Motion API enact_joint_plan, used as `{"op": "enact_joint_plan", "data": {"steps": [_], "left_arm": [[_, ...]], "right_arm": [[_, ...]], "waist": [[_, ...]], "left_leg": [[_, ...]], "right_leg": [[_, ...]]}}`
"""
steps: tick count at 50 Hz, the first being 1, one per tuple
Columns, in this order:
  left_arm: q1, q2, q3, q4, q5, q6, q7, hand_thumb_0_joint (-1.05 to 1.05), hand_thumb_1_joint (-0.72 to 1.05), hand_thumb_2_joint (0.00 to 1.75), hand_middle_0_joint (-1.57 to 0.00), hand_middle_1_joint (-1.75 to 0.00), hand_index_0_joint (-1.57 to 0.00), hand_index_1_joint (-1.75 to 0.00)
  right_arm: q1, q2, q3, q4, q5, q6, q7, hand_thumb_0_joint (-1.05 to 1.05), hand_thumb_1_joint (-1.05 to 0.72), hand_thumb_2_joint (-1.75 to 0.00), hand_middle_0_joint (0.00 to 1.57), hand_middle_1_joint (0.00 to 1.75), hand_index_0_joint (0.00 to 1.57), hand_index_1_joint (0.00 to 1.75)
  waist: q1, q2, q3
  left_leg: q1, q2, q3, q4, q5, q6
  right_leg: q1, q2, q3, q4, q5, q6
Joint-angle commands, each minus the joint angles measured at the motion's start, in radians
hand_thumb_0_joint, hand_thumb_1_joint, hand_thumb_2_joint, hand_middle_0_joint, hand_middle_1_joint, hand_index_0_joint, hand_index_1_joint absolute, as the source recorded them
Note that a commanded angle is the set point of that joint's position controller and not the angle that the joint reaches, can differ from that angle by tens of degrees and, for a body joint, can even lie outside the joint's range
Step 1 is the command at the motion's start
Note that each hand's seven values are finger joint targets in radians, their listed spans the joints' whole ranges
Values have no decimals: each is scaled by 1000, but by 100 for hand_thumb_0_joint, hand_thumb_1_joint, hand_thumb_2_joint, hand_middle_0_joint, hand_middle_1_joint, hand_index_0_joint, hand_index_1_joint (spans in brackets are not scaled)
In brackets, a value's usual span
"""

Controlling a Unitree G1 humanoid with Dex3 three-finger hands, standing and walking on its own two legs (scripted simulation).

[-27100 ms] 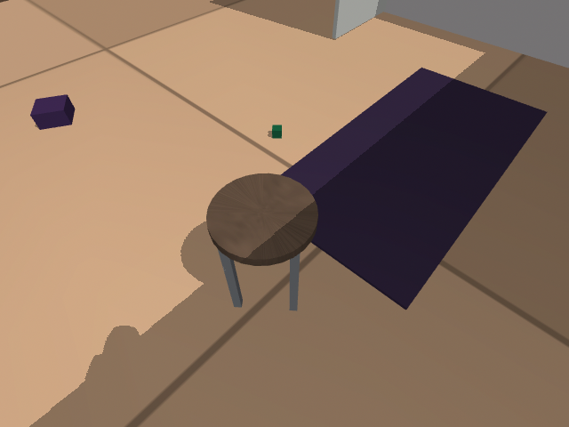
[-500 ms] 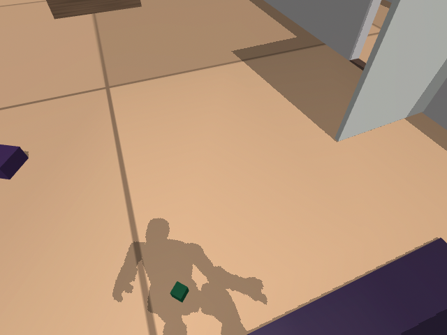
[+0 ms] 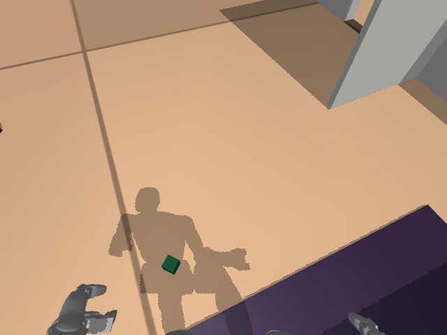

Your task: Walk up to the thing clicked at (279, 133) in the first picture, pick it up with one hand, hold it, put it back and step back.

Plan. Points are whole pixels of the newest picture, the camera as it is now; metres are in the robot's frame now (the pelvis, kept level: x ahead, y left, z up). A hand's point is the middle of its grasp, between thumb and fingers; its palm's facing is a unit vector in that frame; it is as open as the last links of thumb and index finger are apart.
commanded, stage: rise first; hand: left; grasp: from above
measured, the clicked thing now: (171, 264) +0.41 +0.23 -0.75
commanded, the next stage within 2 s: none
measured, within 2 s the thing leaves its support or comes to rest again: neither
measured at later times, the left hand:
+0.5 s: hand out of the picture +0.13 +0.27 -0.23, palm faces -0.05 -0.82 -0.57, open 13.2 cm
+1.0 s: hand (130, 291) +0.25 +0.29 -0.40, palm faces -0.12 -0.41 -0.90, open 13.3 cm
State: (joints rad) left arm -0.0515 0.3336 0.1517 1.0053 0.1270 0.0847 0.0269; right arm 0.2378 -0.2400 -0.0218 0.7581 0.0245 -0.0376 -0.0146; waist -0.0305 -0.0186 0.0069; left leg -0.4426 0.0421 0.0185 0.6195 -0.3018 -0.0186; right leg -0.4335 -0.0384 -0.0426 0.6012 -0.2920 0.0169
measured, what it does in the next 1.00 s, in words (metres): lowers itself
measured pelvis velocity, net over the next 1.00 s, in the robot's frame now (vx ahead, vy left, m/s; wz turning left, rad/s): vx -0.07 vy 0.00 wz -0.03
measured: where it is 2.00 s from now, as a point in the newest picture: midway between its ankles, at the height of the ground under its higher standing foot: outside the picture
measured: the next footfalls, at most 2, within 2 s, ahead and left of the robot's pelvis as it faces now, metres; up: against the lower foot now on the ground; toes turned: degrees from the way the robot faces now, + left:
none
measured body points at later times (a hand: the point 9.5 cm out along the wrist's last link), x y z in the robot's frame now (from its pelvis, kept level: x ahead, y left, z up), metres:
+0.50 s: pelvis -0.01 +0.01 -0.07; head +0.09 +0.03 +0.37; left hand +0.14 +0.31 -0.19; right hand +0.17 -0.23 -0.17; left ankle +0.00 +0.13 -0.73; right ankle +0.00 -0.13 -0.73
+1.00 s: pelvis -0.07 +0.00 -0.24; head +0.11 +0.02 +0.17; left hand +0.26 +0.30 -0.35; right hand +0.07 -0.27 -0.37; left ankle +0.00 +0.13 -0.73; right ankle +0.00 -0.13 -0.73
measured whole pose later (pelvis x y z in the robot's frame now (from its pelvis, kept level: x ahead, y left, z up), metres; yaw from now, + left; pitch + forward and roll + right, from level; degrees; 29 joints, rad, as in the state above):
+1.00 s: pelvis -0.07 +0.00 -0.24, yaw -2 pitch +34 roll -3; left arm -0.67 0.33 0.25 1.29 0.51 0.45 0.73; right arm 0.05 -0.25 -0.01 0.84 -0.11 -0.18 0.05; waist -0.09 -0.01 -0.21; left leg -1.73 0.06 -0.07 1.78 -0.64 -0.03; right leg -1.70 -0.04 -0.05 1.74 -0.63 0.00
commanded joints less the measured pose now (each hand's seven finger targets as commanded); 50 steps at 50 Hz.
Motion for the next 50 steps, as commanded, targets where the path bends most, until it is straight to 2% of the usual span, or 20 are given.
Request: {"op": "enact_joint_plan", "data": {"steps": [1,4,8,16,18,21,22,24,26,29,30,31,33,34,36,39,42,44,49,50], "left_arm": [[34,174,53,-128,25,84,52,0,-34,89,-20,-95,-19,-97],[22,151,53,-161,50,103,72,0,-43,89,-19,-96,-18,-98],[21,154,78,-283,80,107,120,0,-46,90,-20,-94,-18,-97],[99,107,63,-442,108,207,167,0,-41,87,-24,-86,-20,-90],[119,77,50,-434,121,230,178,0,-38,85,-23,-87,-21,-90],[148,64,54,-404,145,256,204,0,-38,85,-24,-85,-21,-88],[80,101,65,-480,156,252,218,0,-37,84,-27,-82,-23,-85],[142,65,49,-386,174,273,236,0,-33,81,-28,-80,-26,-83],[113,72,59,-439,181,271,256,0,-33,79,-32,-75,-28,-78],[-32,83,33,-391,221,266,291,0,-30,76,-35,-72,-32,-76],[-73,67,19,-344,238,264,305,0,-30,76,-35,-71,-32,-74],[-148,81,21,-351,253,254,327,0,-30,76,-37,-68,-33,-72],[-219,41,-17,-251,295,254,372,0,-30,79,-37,-64,-31,-70],[-278,61,-5,-238,310,250,402,0,-31,80,-36,-63,-31,-69],[-378,49,-24,-173,341,257,461,0,-33,82,-35,-66,-30,-72],[-498,58,-19,-51,385,281,562,0,-39,88,-30,-74,-25,-79],[-608,130,50,61,400,325,672,0,-47,95,-22,-85,-18,-89],[-679,155,78,146,400,349,717,0,-47,96,-21,-89,-17,-93],[-850,273,142,267,406,384,770,0,-39,89,-27,-85,-24,-88],[-866,273,147,290,400,392,772,0,-39,89,-29,-83,-25,-87]], "right_arm": [[-12,-176,-63,-177,4,-41,-1,0,-86,-89,20,30,20,30],[4,-164,-64,-192,-2,-55,2,0,-85,-89,20,30,20,30],[15,-152,-64,-219,-14,-82,4,0,-85,-89,20,30,20,30],[-27,-140,-66,-247,-25,-76,-31,0,-82,-88,20,30,20,30],[-39,-132,-63,-247,-32,-75,-38,0,-82,-88,20,30,20,30],[-49,-110,-49,-226,-41,-70,-42,0,-82,-88,20,30,20,30],[-68,-127,-62,-250,-40,-73,-46,0,-83,-88,20,30,20,30],[-60,-110,-48,-220,-42,-72,-50,0,-83,-88,20,30,20,30],[-65,-114,-56,-232,-43,-76,-52,0,-85,-89,20,30,20,30],[-63,-117,-52,-211,-43,-84,-56,0,-88,-89,20,30,20,30],[-59,-118,-49,-201,-44,-91,-56,0,-88,-89,20,30,20,30],[-55,-122,-52,-184,-47,-99,-60,0,-88,-89,20,30,20,30],[-61,-131,-46,-166,-50,-110,-61,0,-87,-89,20,30,20,30],[-73,-135,-43,-157,-51,-119,-61,0,-87,-89,20,30,20,30],[-87,-140,-37,-126,-58,-133,-57,0,-90,-90,20,30,20,30],[-92,-154,-36,-81,-71,-153,-36,0,-90,-90,20,30,20,30],[-79,-179,-40,-38,-92,-162,-3,0,-91,-90,20,30,20,30],[-88,-186,-42,-11,-108,-164,22,0,-91,-90,20,30,20,30],[-96,-177,-46,45,-149,-168,96,0,-91,-91,20,30,20,30],[-100,-175,-49,51,-152,-167,112,0,-91,-91,20,30,20,30]], "waist": [[34,19,-205],[18,30,-223],[25,78,-287],[18,93,-390],[8,71,-401],[23,62,-410],[21,79,-419],[23,80,-380],[28,100,-418],[-3,90,-407],[-10,85,-389],[-11,105,-402],[-25,71,-403],[-19,94,-435],[-20,97,-497],[-32,107,-609],[-28,113,-714],[-32,114,-742],[-34,115,-762],[-38,106,-755]], "left_leg": [[2,-53,12,-2,179,12],[-62,-48,8,77,148,11],[-141,-34,-9,174,114,7],[-196,-31,-23,281,197,3],[-226,-34,-24,301,206,4],[-295,-38,-22,347,219,8],[-303,-38,-23,356,191,9],[-334,-35,-26,363,134,5],[-349,-31,-39,385,116,2],[-420,-28,-34,447,63,7],[-448,-20,-46,470,5,8],[-467,-18,-46,498,-23,5],[-535,-17,-57,544,-100,4],[-564,-18,-63,566,-121,0],[-603,-19,-64,626,-114,-6],[-681,-25,-55,736,-22,-12],[-751,-27,-47,838,37,-16],[-799,-26,-40,897,1,-17],[-991,-28,-11,1032,-149,-5],[-1023,-27,-11,1061,-161,-3]], "right_leg": [[37,41,-9,-10,133,-32],[-50,45,-8,75,103,-32],[-150,45,-3,196,65,-37],[-218,56,8,303,137,-32],[-222,62,6,324,162,-31],[-240,63,3,367,184,-34],[-265,62,6,376,158,-34],[-312,58,-3,395,95,-40],[-349,57,-5,427,70,-42],[-432,47,-1,477,33,-45],[-499,39,-5,504,-30,-46],[-552,36,-4,531,-56,-48],[-646,34,-6,581,-116,-48],[-685,34,-4,613,-129,-49],[-749,31,-5,676,-119,-52],[-811,32,-6,773,-36,-52],[-856,30,-10,853,26,-47],[-905,30,-14,893,0,-42],[-1002,30,9,959,-145,-24],[-1024,33,11,976,-166,-22]]}}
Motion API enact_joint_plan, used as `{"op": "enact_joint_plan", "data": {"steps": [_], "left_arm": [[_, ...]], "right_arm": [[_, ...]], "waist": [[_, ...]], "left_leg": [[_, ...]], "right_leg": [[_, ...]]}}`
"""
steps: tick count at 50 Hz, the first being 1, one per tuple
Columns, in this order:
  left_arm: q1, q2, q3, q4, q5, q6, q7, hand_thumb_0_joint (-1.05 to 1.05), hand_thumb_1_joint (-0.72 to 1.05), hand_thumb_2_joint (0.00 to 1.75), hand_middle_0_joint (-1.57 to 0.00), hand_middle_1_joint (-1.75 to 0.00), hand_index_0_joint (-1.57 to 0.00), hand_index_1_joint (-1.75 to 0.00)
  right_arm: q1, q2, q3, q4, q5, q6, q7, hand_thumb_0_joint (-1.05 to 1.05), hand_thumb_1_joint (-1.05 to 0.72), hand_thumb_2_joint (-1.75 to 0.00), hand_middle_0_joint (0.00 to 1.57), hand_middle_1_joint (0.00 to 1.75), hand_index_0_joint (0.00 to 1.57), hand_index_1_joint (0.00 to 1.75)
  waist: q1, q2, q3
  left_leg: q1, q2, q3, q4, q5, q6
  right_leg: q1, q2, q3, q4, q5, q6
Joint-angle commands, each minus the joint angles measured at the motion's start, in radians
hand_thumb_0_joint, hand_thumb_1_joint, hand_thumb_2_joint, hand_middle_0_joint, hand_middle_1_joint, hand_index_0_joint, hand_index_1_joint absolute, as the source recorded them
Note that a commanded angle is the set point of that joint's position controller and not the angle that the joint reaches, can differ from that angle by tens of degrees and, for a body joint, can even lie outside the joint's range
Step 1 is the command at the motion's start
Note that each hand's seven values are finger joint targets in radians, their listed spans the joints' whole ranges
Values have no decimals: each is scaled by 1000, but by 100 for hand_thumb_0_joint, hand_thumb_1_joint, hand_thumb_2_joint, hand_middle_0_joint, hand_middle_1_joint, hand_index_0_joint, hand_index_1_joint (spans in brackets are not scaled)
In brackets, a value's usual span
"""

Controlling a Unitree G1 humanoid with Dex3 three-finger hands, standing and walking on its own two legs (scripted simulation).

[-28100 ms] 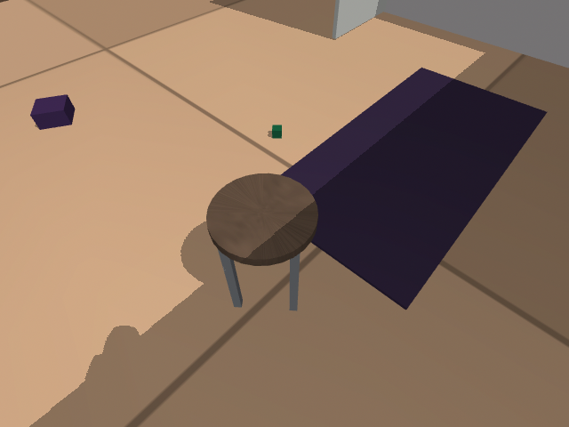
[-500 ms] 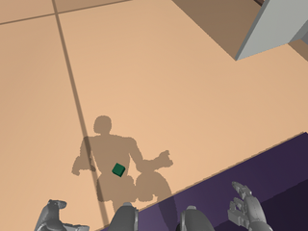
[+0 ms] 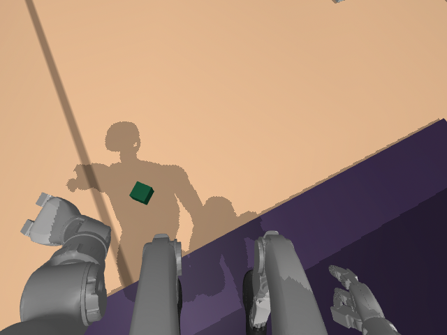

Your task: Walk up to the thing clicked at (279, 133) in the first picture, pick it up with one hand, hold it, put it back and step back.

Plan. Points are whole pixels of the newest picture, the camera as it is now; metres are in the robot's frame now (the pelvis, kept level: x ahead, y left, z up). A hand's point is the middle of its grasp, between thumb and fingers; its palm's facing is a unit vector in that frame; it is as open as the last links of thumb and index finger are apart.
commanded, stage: rise first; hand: left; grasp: from above
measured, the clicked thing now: (142, 193) +0.47 +0.25 -0.51
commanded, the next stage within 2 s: none
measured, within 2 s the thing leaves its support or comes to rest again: neither
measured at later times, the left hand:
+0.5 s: hand (104, 206) +0.38 +0.30 -0.29, palm faces -0.07 -0.45 -0.89, open 13.3 cm
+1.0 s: hand (113, 200) +0.41 +0.30 -0.35, palm faces -0.09 -0.44 -0.89, open 13.1 cm
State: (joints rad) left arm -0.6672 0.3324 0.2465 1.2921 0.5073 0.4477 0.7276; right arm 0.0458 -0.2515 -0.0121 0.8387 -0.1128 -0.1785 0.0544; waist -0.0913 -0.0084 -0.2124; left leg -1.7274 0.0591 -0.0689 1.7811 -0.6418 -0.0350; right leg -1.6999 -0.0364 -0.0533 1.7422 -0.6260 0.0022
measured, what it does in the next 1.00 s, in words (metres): lowers itself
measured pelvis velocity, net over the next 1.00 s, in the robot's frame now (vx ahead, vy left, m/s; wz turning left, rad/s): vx -0.02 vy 0.00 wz -0.08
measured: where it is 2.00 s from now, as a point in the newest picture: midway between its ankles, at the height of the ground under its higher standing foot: (213, 321)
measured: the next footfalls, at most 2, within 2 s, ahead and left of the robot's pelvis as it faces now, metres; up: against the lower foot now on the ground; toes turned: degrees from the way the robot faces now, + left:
none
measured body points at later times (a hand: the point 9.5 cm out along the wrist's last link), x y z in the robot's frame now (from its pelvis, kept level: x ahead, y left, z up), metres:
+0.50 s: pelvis -0.02 +0.01 -0.14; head +0.20 +0.03 +0.25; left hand +0.38 +0.32 -0.24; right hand +0.02 -0.25 -0.27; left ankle +0.06 +0.14 -0.49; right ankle +0.07 -0.13 -0.49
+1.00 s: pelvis -0.02 +0.00 -0.18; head +0.24 +0.02 +0.19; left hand +0.41 +0.31 -0.30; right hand -0.01 -0.27 -0.30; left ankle +0.06 +0.14 -0.49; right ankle +0.07 -0.13 -0.49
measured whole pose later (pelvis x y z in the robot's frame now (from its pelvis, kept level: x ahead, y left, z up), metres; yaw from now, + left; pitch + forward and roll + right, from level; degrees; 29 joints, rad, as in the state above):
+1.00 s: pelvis -0.02 +0.00 -0.18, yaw -4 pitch +35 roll -5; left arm -1.14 0.68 0.51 1.67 0.62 0.45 0.71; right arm 0.11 -0.33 0.02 0.88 -0.15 -0.24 0.32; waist -0.23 0.02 0.00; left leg -2.29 0.06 -0.13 2.36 -0.69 -0.03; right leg -2.26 -0.01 -0.05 2.28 -0.63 0.02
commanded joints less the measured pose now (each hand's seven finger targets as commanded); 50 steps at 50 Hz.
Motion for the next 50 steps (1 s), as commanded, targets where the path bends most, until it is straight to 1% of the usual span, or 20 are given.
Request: {"op": "enact_joint_plan", "data": {"steps": [1,5,7,9,13,17,18,21,22,25,28,32,36,38,40,42,43,44,49,50], "left_arm": [[-270,279,55,20,24,34,75,0,-37,88,-30,-81,-27,-85],[-386,338,63,47,41,39,75,0,-34,86,-31,-81,-28,-85],[-447,349,66,36,33,32,71,0,-35,87,-27,-85,-26,-87],[-506,362,72,32,28,25,64,0,-37,89,-26,-86,-24,-88],[-555,386,96,40,1,14,39,0,-41,92,-20,-91,-19,-92],[-602,443,133,56,2,17,27,0,-42,93,-18,-95,-17,-96],[-608,437,140,80,2,21,25,0,-43,93,-17,-96,-17,-96],[-635,471,149,114,40,32,22,0,-43,94,-15,-98,-15,-98],[-616,462,150,159,52,36,20,0,-42,94,-16,-98,-16,-97],[-654,456,161,205,73,32,28,0,-40,91,-17,-97,-18,-96],[-686,466,157,225,81,24,15,0,-39,90,-16,-99,-18,-97],[-724,485,160,258,90,6,6,0,-37,87,-17,-102,-20,-98],[-746,527,188,260,100,1,5,0,-39,88,-16,-103,-19,-100],[-763,548,183,252,114,2,8,0,-38,87,-17,-103,-20,-99],[-754,572,222,262,114,-1,20,0,-39,88,-16,-103,-19,-99],[-765,585,217,262,124,-2,21,0,-40,88,-15,-103,-19,-100],[-751,602,230,251,131,-1,20,0,-40,89,-17,-101,-19,-99],[-781,604,223,258,134,0,20,0,-39,88,-16,-102,-19,-99],[-741,631,244,269,143,-1,23,0,-41,89,-15,-102,-18,-99],[-753,629,238,246,141,-1,18,0,-41,90,-16,-102,-18,-99]], "right_arm": [[92,-163,-61,-26,-17,-25,56,0,-91,-91,20,30,20,30],[91,-178,-66,1,-24,-30,98,0,-91,-91,20,30,20,30],[101,-184,-67,10,-23,-38,115,0,-91,-90,20,30,20,30],[123,-199,-72,20,-19,-48,131,0,-91,-91,20,30,20,30],[157,-212,-72,40,-5,-61,155,0,-90,-91,20,30,20,30],[193,-227,-67,48,4,-63,172,0,-90,-91,20,30,20,30],[204,-233,-68,57,7,-64,176,0,-90,-90,20,30,20,30],[213,-238,-63,60,8,-61,188,0,-90,-90,20,30,20,30],[210,-239,-62,57,9,-60,194,0,-90,-90,20,30,20,30],[228,-256,-67,51,5,-68,209,0,-91,-91,20,30,20,30],[246,-257,-60,54,1,-71,223,0,-90,-90,20,30,20,30],[283,-264,-47,64,-7,-75,241,0,-91,-91,20,30,20,30],[306,-274,-41,60,-10,-75,252,0,-91,-91,20,30,20,30],[298,-275,-35,57,-17,-72,257,0,-91,-91,20,30,20,30],[302,-298,-43,49,-18,-71,258,0,-91,-91,20,30,20,30],[292,-293,-34,52,-26,-67,262,0,-91,-91,20,30,20,30],[306,-297,-36,49,-25,-62,262,0,-91,-91,20,30,20,30],[294,-297,-34,54,-30,-63,262,0,-91,-91,20,30,20,30],[301,-312,-35,57,-33,-59,269,0,-91,-91,20,30,20,30],[309,-302,-24,54,-35,-57,270,0,-91,-91,20,30,20,30]], "waist": [[18,99,-558],[-6,116,-568],[-24,133,-579],[-45,149,-605],[-63,175,-613],[-63,204,-625],[-65,205,-618],[-73,223,-592],[-76,209,-564],[-87,229,-542],[-108,219,-505],[-124,195,-518],[-125,203,-563],[-135,209,-553],[-126,221,-568],[-132,237,-543],[-129,245,-554],[-147,233,-528],[-138,249,-528],[-151,247,-524]], "left_leg": [[256,-41,75,-77,171,12],[144,-43,77,1,92,19],[116,-40,72,37,73,20],[110,-33,63,62,60,18],[104,-27,48,94,39,16],[92,-25,47,125,49,16],[86,-23,41,132,58,16],[74,-25,33,152,65,18],[52,-26,34,166,62,22],[43,-22,21,182,84,18],[-1,-26,28,212,86,26],[-57,-29,49,264,109,33],[-66,-30,67,307,155,37],[-73,-29,59,312,141,38],[-67,-27,58,319,141,36],[-73,-26,51,321,121,36],[-59,-24,53,328,147,34],[-100,-26,54,343,118,42],[-119,-26,49,354,115,41],[-112,-25,47,363,128,41]], "right_leg": [[214,34,20,-145,154,-7],[129,46,30,-98,29,-7],[88,46,24,-62,13,-6],[52,48,9,-21,12,-6],[-15,44,-17,47,19,-7],[-49,43,-31,102,61,-9],[-72,40,-38,119,81,-8],[-125,38,-45,162,99,-13],[-142,40,-47,169,95,-14],[-179,36,-55,212,130,-16],[-188,40,-53,222,129,-15],[-136,49,-51,233,155,-9],[-91,52,-49,245,199,-5],[-101,52,-57,260,186,-6],[-107,52,-60,264,187,-7],[-128,50,-69,280,167,-8],[-116,54,-70,281,187,-8],[-131,52,-71,284,164,-7],[-130,56,-82,298,156,-6],[-122,60,-84,298,169,-5]]}}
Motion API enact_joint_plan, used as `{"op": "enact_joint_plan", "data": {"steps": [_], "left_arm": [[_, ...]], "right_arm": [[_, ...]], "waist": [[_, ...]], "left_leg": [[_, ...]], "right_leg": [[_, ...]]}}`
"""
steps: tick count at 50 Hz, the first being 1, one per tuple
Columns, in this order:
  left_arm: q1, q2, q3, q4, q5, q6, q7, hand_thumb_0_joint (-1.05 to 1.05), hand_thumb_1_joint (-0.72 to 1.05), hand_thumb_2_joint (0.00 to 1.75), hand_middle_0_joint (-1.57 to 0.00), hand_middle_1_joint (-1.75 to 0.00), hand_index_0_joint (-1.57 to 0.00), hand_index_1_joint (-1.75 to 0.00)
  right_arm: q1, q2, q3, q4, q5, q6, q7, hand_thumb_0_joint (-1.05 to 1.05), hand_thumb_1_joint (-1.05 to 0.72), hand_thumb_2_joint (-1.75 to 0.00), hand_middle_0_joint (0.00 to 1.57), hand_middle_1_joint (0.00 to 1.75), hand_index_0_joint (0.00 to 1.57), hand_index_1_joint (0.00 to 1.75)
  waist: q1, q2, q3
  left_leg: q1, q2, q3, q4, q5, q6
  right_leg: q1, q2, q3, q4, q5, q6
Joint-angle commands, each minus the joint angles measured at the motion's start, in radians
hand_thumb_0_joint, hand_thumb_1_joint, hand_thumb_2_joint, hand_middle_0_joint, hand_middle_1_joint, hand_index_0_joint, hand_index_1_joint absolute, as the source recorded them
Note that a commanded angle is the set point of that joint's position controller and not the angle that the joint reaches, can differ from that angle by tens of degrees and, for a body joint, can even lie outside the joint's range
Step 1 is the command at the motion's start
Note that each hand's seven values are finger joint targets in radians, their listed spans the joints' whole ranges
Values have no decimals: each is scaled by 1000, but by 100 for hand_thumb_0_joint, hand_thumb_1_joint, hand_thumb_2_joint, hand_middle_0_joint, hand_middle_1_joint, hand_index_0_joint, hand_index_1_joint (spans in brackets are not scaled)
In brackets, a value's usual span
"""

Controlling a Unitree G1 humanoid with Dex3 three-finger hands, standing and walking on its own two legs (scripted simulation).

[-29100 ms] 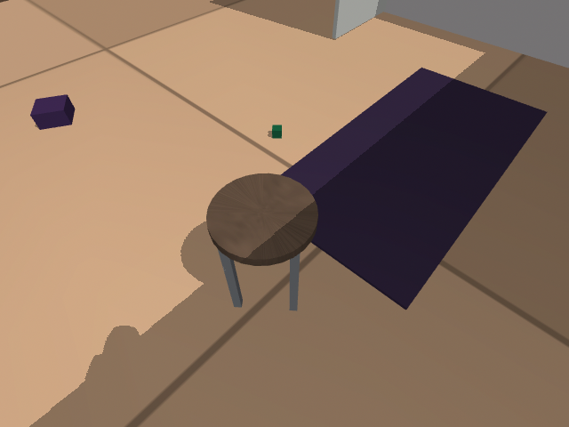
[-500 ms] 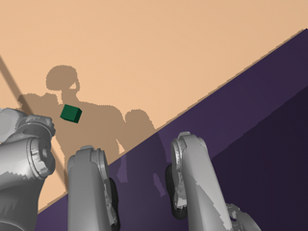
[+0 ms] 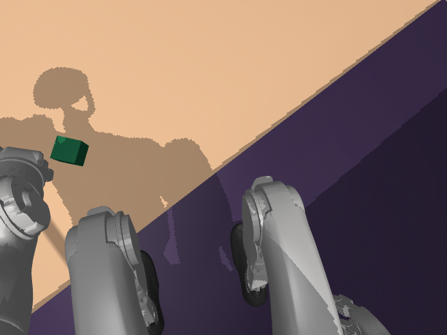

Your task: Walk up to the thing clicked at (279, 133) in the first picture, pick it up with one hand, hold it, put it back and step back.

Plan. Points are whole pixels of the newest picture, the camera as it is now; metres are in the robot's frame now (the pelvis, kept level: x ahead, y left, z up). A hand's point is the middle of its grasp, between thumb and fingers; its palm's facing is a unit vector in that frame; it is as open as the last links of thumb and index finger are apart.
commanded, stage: rise first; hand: left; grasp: from above
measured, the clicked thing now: (70, 151) +0.48 +0.29 -0.33
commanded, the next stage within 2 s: none
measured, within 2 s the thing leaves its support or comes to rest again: neither
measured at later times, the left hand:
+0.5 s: hand (17, 166) +0.42 +0.33 -0.19, palm faces -0.07 -0.45 -0.89, open 13.2 cm
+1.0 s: hand (21, 159) +0.44 +0.32 -0.20, palm faces -0.09 -0.44 -0.90, open 13.1 cm
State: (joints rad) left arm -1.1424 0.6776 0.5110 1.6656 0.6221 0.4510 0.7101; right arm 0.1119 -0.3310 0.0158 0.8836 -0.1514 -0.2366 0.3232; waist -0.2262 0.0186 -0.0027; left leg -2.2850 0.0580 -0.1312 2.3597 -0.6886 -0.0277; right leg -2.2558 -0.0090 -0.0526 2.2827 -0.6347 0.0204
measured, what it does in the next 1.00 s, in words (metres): stands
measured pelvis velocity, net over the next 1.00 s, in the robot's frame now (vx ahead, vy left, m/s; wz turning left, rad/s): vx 0.00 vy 0.00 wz -0.05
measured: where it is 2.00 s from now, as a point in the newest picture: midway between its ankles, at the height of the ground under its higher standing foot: (201, 293)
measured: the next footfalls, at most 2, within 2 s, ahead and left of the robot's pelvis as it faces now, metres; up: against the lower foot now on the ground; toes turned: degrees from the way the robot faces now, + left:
none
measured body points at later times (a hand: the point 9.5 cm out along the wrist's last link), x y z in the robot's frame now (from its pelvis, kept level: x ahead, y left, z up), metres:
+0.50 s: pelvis +0.00 +0.00 -0.01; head +0.26 +0.05 +0.35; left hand +0.43 +0.35 -0.14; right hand +0.02 -0.27 -0.12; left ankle +0.08 +0.14 -0.31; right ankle +0.11 -0.12 -0.31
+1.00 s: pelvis +0.00 +0.00 -0.01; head +0.27 +0.05 +0.34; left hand +0.44 +0.34 -0.14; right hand -0.01 -0.26 -0.11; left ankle +0.08 +0.14 -0.31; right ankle +0.11 -0.12 -0.31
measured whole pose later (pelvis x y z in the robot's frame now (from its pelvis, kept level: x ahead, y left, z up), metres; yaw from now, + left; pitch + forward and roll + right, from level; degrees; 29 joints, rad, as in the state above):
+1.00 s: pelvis +0.00 +0.00 -0.01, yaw -3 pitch +32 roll -9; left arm -1.21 0.82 0.48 1.74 0.65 0.44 0.72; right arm 0.13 -0.35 0.11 0.89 -0.18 -0.27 0.38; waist -0.30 -0.01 0.08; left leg -2.31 0.05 -0.19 2.43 -0.70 -0.03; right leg -2.25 0.00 -0.10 2.31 -0.63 0.03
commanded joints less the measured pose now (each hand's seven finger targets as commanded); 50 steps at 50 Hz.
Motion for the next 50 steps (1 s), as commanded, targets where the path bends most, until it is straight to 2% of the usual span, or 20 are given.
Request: {"op": "enact_joint_plan", "data": {"steps": [1,6,9,12,24,28,29,30,31,35,38,40,41,42,43,44,45,46,47,50], "left_arm": [[-264,273,-21,-98,20,-4,34,0,-42,90,-14,-102,-17,-100],[-262,286,-31,-97,26,-5,21,0,-42,91,-15,-100,-17,-99],[-285,281,-52,-117,25,-8,11,0,-42,91,-16,-100,-17,-99],[-271,294,-42,-103,30,-12,17,0,-42,90,-16,-99,-17,-98],[-300,343,-34,-90,53,-17,31,0,-38,88,-20,-95,-21,-94],[-295,329,-45,-71,46,-16,28,0,-38,87,-21,-93,-22,-93],[-309,323,-61,-78,47,-16,25,0,-39,88,-21,-94,-21,-94],[-290,325,-45,-49,43,-15,29,0,-47,96,-22,-88,-17,-94],[-304,334,-40,-75,41,-18,34,0,-40,90,-22,-91,-20,-93],[-341,351,-54,-76,50,-15,39,0,-39,89,-23,-90,-22,-92],[-338,353,-54,-73,50,-14,41,0,-39,88,-23,-89,-22,-90],[-336,351,-66,-52,58,-14,41,0,-39,88,-23,-89,-22,-90],[-328,349,-65,-58,56,-14,44,0,-38,88,-24,-88,-23,-90],[-337,351,-61,-54,47,-14,46,0,-37,88,-25,-87,-24,-89],[-353,361,-78,-54,52,-12,45,0,-37,87,-25,-88,-24,-89],[-321,350,-68,-23,45,-11,43,0,-36,87,-24,-89,-24,-90],[-336,376,-56,-56,45,-13,47,0,-36,86,-24,-88,-24,-89],[-340,372,-70,-45,42,-10,46,0,-36,86,-25,-88,-24,-89],[-339,383,-61,-40,43,-12,48,0,-38,87,-24,-89,-23,-90],[-345,394,-71,-34,46,-15,48,0,-36,86,-26,-87,-25,-89]], "right_arm": [[240,-236,-58,11,7,-1,2,0,-91,-90,20,30,20,30],[252,-246,-49,12,2,-2,7,0,-91,-90,20,30,20,30],[258,-230,-29,17,-3,-3,12,0,-91,-90,20,30,20,30],[266,-239,-25,30,-2,-4,18,0,-91,-90,20,30,20,30],[269,-264,-9,31,-14,-14,33,0,-91,-90,20,30,20,30],[265,-268,-1,34,-13,-19,39,0,-91,-90,20,30,20,30],[264,-258,5,39,-18,-19,42,0,-91,-90,20,30,20,30],[260,-289,-11,12,-11,-23,40,0,-91,-90,20,30,20,30],[283,-260,10,37,-12,-20,43,0,-91,-90,20,30,20,30],[269,-282,7,26,-19,-24,47,0,-91,-90,20,30,20,30],[272,-276,18,36,-18,-24,51,0,-91,-90,20,30,20,30],[272,-281,22,38,-18,-28,54,0,-91,-90,20,30,20,30],[273,-300,10,20,-16,-28,55,0,-91,-90,20,30,20,30],[279,-285,22,36,-20,-26,57,0,-91,-90,20,30,20,30],[266,-280,29,37,-28,-30,58,0,-91,-90,20,30,20,30],[267,-306,18,10,-20,-32,57,0,-91,-90,20,30,20,30],[274,-287,33,39,-17,-31,58,0,-91,-90,20,30,20,30],[261,-299,25,25,-24,-31,59,0,-91,-90,20,30,20,30],[274,-286,37,47,-23,-34,60,0,-91,-90,20,30,20,30],[268,-290,45,43,-25,-37,64,0,-91,-90,20,30,20,30]], "waist": [[-13,217,-721],[-23,231,-697],[-41,236,-693],[-32,241,-687],[-56,261,-662],[-56,287,-644],[-72,277,-624],[-62,269,-643],[-63,259,-659],[-80,292,-643],[-76,317,-629],[-89,308,-616],[-88,325,-623],[-83,324,-622],[-100,310,-602],[-97,301,-611],[-84,300,-626],[-100,299,-610],[-91,293,-604],[-106,278,-581]], "left_leg": [[434,-22,108,-215,169,33],[453,-21,86,-216,165,30],[440,-22,86,-199,186,33],[436,-20,78,-205,170,31],[412,-21,75,-183,157,36],[440,-17,57,-195,153,29],[427,-19,57,-189,154,33],[426,-18,63,-188,163,33],[409,-19,67,-178,167,35],[442,-16,57,-182,179,31],[466,-13,44,-194,170,26],[464,-13,39,-191,154,28],[482,-12,40,-196,170,23],[485,-11,40,-197,177,23],[455,-15,44,-184,159,31],[446,-14,50,-181,167,32],[445,-16,46,-182,161,34],[433,-17,51,-180,168,36],[425,-16,48,-182,153,37],[408,-17,44,-177,140,41]], "right_leg": [[418,34,-87,-242,174,-24],[387,37,-100,-223,168,-29],[394,38,-102,-212,193,-27],[393,39,-110,-206,176,-29],[403,44,-117,-202,172,-29],[366,43,-128,-189,167,-36],[367,42,-130,-190,172,-33],[389,49,-125,-200,180,-34],[410,49,-121,-202,184,-30],[387,45,-128,-189,200,-33],[356,43,-137,-182,188,-38],[348,45,-141,-183,178,-38],[357,46,-139,-180,190,-42],[364,45,-142,-180,196,-41],[360,46,-144,-186,184,-35],[383,51,-136,-195,191,-36],[385,47,-137,-196,187,-33],[400,46,-137,-193,196,-32],[388,46,-141,-196,183,-31],[393,47,-141,-199,174,-27]]}}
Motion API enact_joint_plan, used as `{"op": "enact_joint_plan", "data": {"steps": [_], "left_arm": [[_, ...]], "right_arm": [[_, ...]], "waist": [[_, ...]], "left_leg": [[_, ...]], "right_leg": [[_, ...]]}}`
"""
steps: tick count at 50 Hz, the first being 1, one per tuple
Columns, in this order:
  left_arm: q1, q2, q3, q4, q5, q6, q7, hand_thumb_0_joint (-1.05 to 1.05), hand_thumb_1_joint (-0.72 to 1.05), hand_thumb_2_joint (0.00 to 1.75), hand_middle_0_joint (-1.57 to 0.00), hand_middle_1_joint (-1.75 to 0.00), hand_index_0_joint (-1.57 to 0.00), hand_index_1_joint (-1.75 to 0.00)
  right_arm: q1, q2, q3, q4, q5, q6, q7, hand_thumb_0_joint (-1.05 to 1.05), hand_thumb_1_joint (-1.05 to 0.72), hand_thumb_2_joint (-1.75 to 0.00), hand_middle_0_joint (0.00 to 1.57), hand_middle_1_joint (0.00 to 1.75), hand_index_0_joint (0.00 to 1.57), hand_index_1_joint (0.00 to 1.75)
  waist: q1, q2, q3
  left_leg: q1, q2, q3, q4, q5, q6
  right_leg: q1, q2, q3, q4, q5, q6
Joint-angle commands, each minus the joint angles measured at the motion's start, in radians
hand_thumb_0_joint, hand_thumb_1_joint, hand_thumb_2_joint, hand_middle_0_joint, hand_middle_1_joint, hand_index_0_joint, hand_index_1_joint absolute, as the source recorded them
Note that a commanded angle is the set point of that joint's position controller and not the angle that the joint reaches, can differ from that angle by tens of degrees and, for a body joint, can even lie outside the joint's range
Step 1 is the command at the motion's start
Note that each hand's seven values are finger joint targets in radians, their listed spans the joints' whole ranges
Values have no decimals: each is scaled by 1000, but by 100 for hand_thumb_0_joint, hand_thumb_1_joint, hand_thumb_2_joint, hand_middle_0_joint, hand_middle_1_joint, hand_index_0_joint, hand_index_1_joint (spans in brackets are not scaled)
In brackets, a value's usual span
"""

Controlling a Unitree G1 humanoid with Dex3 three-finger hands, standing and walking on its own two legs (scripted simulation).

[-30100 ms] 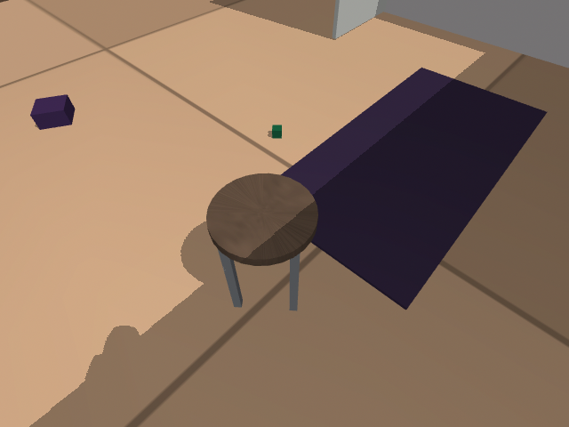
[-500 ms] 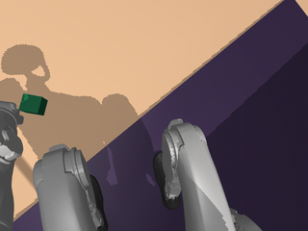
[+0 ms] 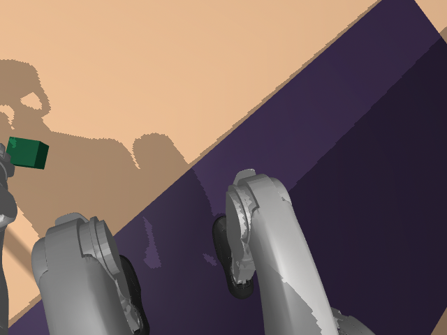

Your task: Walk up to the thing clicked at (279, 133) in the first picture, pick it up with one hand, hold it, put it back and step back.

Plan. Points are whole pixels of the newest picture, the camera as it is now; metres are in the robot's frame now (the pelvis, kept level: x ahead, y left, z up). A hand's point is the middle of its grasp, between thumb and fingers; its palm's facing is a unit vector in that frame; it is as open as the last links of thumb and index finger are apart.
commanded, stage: rise first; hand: left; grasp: from above
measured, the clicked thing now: (27, 153) +0.46 +0.31 -0.32
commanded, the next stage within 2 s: approach in 1.10 s
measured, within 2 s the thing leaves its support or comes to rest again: neither
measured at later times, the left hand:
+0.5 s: hand out of the picture +0.43 +0.35 -0.18, palm faces -0.05 -0.44 -0.90, open 12.8 cm
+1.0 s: hand out of the picture +0.43 +0.34 -0.18, palm faces -0.06 -0.43 -0.90, open 12.6 cm
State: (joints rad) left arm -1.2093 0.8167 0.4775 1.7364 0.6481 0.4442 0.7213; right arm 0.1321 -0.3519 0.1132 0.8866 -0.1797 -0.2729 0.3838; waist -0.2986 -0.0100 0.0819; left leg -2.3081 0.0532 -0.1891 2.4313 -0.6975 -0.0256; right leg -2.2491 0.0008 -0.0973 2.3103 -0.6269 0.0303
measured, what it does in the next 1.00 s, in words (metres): stands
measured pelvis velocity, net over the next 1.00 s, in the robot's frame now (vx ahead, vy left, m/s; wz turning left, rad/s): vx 0.00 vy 0.00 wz -0.02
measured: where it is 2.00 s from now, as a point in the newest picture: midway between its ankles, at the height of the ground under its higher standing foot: (186, 291)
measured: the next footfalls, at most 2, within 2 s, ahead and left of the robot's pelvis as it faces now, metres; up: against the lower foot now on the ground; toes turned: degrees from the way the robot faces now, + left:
none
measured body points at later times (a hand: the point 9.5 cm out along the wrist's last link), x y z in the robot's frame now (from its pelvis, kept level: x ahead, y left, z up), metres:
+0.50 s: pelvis +0.00 +0.00 +0.00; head +0.27 +0.07 +0.35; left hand +0.43 +0.37 -0.13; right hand +0.01 -0.26 -0.09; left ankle +0.07 +0.14 -0.29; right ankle +0.11 -0.12 -0.29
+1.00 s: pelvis +0.00 +0.00 +0.00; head +0.27 +0.06 +0.36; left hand +0.43 +0.36 -0.13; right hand +0.00 -0.26 -0.08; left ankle +0.07 +0.14 -0.29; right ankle +0.11 -0.12 -0.29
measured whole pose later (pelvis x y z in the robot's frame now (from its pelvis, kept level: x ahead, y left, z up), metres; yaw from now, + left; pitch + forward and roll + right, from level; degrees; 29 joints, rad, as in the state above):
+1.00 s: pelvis +0.00 +0.00 +0.00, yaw -1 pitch +32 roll -10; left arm -1.21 0.86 0.48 1.72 0.65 0.46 0.72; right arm 0.15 -0.36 0.14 0.88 -0.17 -0.29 0.41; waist -0.32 -0.02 0.09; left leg -2.30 0.06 -0.20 2.43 -0.70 -0.03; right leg -2.24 0.01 -0.11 2.30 -0.62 0.03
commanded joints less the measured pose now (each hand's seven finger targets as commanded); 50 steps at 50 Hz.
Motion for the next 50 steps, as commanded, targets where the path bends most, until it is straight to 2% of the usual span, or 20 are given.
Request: {"op": "enact_joint_plan", "data": {"steps": [1,7,8,12,15,16,20,22,24,25,28,32,33,37,38,39,41,47,49,50], "left_arm": [[-275,262,-28,-104,22,-10,36,0,-36,86,-25,-88,-24,-89],[-275,300,-22,-105,26,-2,43,0,-35,84,-27,-86,-26,-88],[-287,295,-20,-105,25,-2,43,0,-35,85,-28,-85,-26,-86],[-286,304,-30,-123,29,1,41,0,-33,83,-29,-84,-28,-85],[-278,315,-19,-152,20,7,32,0,-32,83,-28,-84,-27,-85],[-251,286,-18,-109,12,13,32,0,-32,82,-29,-83,-28,-84],[-261,275,-33,-154,15,9,22,0,-32,82,-28,-84,-28,-85],[-286,275,-49,-149,22,12,18,0,-33,83,-28,-84,-27,-85],[-266,269,-40,-154,19,15,20,0,-32,83,-29,-82,-28,-84],[-277,251,-62,-139,21,17,17,0,-31,82,-29,-82,-28,-83],[-261,244,-45,-134,25,12,24,0,-33,83,-28,-83,-27,-84],[-307,218,-85,-135,28,6,19,0,-32,82,-27,-84,-27,-85],[-296,222,-79,-120,24,5,23,0,-33,83,-28,-84,-27,-85],[-268,280,-42,-117,15,6,36,0,-31,81,-29,-83,-28,-84],[-265,269,-50,-108,14,9,31,0,-31,81,-29,-83,-28,-84],[-253,275,-36,-100,18,9,35,0,-31,81,-29,-84,-28,-84],[-291,285,-46,-132,23,6,37,0,-30,81,-30,-83,-29,-84],[-252,288,-27,-121,33,12,42,0,-28,79,-32,-80,-31,-81],[-258,280,-36,-124,20,10,36,0,-27,79,-33,-79,-32,-80],[-252,294,-16,-148,16,8,36,0,-26,77,-32,-80,-32,-80]], "right_arm": [[258,-272,-51,35,8,-3,4,0,-91,-90,20,30,20,30],[228,-301,-57,3,9,-9,3,0,-91,-90,20,30,20,30],[260,-273,-40,32,6,-5,7,0,-91,-90,20,30,20,30],[245,-303,-50,8,10,-12,8,0,-91,-90,20,30,20,30],[260,-284,-43,32,12,-9,14,0,-91,-90,20,30,20,30],[258,-297,-51,9,19,-8,14,0,-91,-90,20,30,20,30],[270,-283,-45,15,22,-5,17,0,-91,-90,20,30,20,30],[268,-276,-40,18,19,-4,17,0,-91,-90,20,30,20,30],[266,-286,-50,17,26,-4,17,0,-91,-90,20,30,20,30],[263,-274,-43,24,23,-5,17,0,-91,-90,20,30,20,30],[278,-277,-52,32,30,-6,18,0,-91,-90,20,30,20,30],[274,-275,-44,31,24,-7,18,0,-90,-90,20,30,20,30],[283,-280,-42,32,22,-10,18,0,-90,-90,20,30,20,30],[273,-286,-40,39,21,-14,20,0,-91,-90,20,30,20,30],[271,-280,-33,27,18,-14,22,0,-91,-90,20,30,20,30],[276,-284,-35,28,22,-15,21,0,-91,-90,20,30,20,30],[267,-288,-38,21,17,-14,19,0,-91,-90,20,30,20,30],[268,-286,-41,25,19,-14,24,0,-90,-90,20,30,20,30],[270,-278,-36,31,15,-14,26,0,-90,-90,20,30,20,30],[265,-286,-42,26,21,-15,25,0,-90,-90,20,30,20,30]], "waist": [[-32,308,-678],[-21,336,-713],[-31,331,-700],[-39,343,-701],[-22,352,-709],[-26,346,-715],[-25,355,-708],[-39,353,-698],[-24,369,-709],[-42,354,-683],[-22,386,-696],[-58,378,-655],[-62,353,-651],[-30,341,-675],[-41,331,-668],[-29,336,-688],[-39,369,-683],[-33,351,-682],[-39,340,-665],[-24,351,-698]], "left_leg": [[442,-10,102,-246,156,38],[445,-9,104,-240,175,41],[451,-8,99,-245,176,37],[473,-5,93,-244,184,37],[458,-8,99,-244,185,39],[458,-5,99,-239,193,36],[478,-2,87,-253,194,31],[461,-5,95,-241,195,35],[491,-2,87,-246,196,30],[473,-5,87,-243,181,35],[511,-1,74,-272,170,23],[503,-3,75,-258,168,27],[483,-5,81,-252,173,30],[454,-10,90,-255,162,38],[460,-10,88,-247,169,39],[468,-8,90,-250,169,37],[484,-6,91,-258,171,33],[485,-5,77,-262,163,35],[457,-7,92,-255,158,39],[482,-5,85,-258,163,37]], "right_leg": [[391,41,-95,-230,170,-38],[422,43,-96,-227,193,-38],[416,42,-98,-225,193,-38],[410,43,-103,-223,205,-39],[426,42,-103,-226,203,-36],[428,48,-101,-224,210,-40],[407,48,-104,-214,209,-45],[405,49,-99,-219,214,-42],[388,49,-104,-212,213,-46],[376,47,-104,-214,202,-44],[360,45,-108,-206,186,-55],[332,43,-110,-209,192,-51],[356,46,-106,-218,197,-47],[397,42,-101,-228,180,-43],[391,40,-104,-223,190,-41],[399,45,-100,-230,186,-43],[389,44,-100,-223,188,-47],[380,39,-109,-221,182,-43],[400,44,-104,-230,179,-40],[391,43,-106,-228,180,-42]]}}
